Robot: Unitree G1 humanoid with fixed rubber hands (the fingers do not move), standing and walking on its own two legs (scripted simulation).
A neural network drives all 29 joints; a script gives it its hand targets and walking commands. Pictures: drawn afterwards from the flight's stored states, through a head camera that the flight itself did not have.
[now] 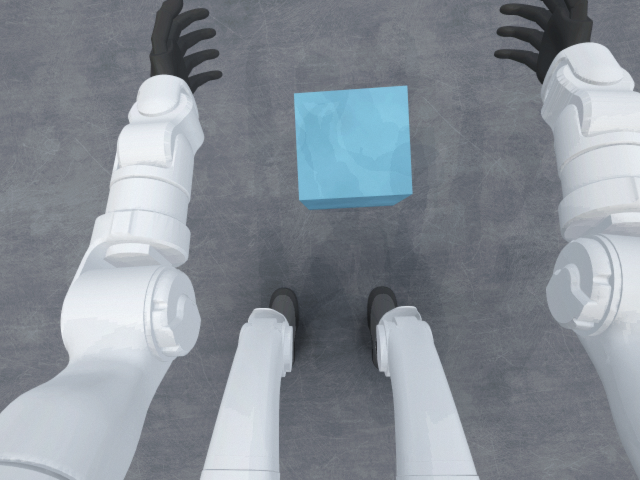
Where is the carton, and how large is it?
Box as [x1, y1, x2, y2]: [294, 86, 412, 209]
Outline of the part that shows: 406,86 294,93 299,200 309,209 392,205 412,193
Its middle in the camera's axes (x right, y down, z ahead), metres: +0.07 -0.18 +0.83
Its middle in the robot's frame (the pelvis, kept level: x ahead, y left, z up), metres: +0.53 -0.03 -0.52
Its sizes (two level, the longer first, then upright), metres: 0.210 0.200 0.250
